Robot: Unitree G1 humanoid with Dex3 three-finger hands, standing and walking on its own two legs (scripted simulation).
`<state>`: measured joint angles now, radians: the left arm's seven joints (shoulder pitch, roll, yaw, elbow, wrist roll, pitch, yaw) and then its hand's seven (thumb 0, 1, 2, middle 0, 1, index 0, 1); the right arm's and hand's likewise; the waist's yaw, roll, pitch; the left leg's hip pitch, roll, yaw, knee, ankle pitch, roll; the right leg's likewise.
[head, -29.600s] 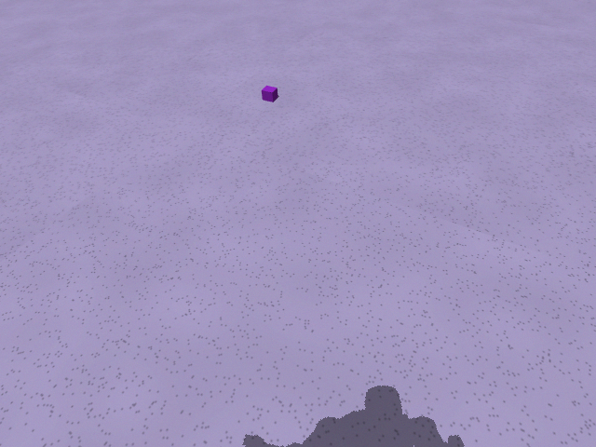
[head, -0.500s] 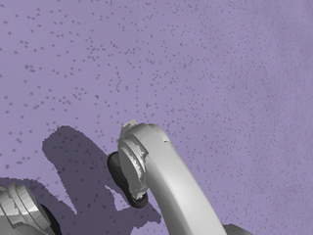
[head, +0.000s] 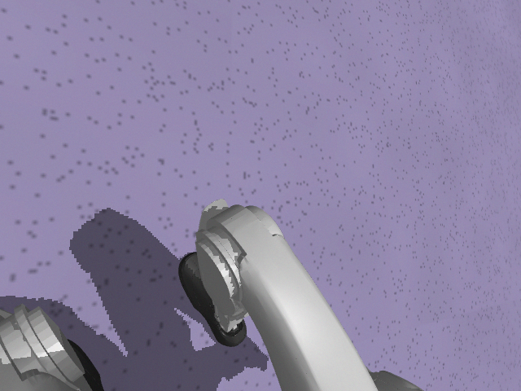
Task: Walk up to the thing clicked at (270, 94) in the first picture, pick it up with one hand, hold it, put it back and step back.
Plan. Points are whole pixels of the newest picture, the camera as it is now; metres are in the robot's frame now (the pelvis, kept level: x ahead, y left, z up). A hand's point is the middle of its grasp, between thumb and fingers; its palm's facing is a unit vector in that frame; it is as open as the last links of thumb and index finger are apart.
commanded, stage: close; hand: left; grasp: from above
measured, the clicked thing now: out of the picture +0.45 +0.37 -0.29
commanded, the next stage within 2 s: settle in 0.88 s
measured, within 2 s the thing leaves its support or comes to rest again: leaves its support in 1.42 s
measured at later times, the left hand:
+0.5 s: hand out of the picture +0.44 +0.35 -0.26, palm faces +0.01 -0.46 -0.89, open 10.4 cm
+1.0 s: hand out of the picture +0.44 +0.35 -0.25, palm faces +0.01 -0.45 -0.89, open 10.1 cm
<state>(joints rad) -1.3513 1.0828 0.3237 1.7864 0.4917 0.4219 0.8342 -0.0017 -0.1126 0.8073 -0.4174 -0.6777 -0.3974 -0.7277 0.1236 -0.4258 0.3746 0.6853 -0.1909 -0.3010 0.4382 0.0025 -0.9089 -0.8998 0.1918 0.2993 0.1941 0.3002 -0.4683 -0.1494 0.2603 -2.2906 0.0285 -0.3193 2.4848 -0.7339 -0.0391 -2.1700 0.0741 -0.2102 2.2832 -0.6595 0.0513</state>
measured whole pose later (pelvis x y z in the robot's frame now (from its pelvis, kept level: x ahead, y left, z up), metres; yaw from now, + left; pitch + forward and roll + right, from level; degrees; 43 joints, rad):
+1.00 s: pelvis +0.00 +0.00 +0.00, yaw +0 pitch +29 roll -16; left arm -1.35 1.09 0.31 1.79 0.50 0.41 0.82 -0.01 0.02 0.71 -0.57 -0.55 -0.57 -0.60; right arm 0.11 -0.43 0.37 0.68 -0.20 -0.31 0.43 0.00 -0.90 -0.90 0.19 0.30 0.19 0.30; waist -0.47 -0.15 0.27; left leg -2.28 0.03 -0.32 2.48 -0.73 -0.04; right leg -2.16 0.07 -0.21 2.28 -0.66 0.05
